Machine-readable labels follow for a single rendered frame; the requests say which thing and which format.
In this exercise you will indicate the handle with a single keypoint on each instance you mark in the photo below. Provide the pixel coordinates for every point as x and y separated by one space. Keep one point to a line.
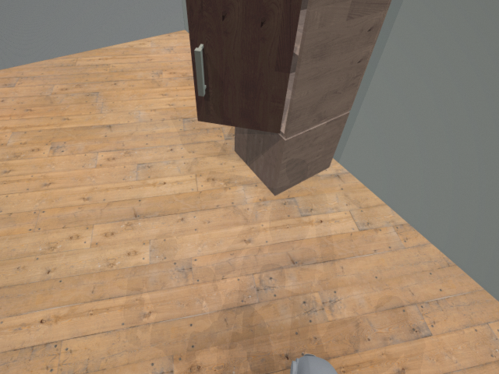
199 70

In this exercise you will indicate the robot right thigh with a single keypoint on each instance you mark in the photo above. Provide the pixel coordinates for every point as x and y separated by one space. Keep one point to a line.
311 365

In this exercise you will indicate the cupboard door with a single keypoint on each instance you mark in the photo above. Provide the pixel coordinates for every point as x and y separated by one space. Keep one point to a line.
247 56

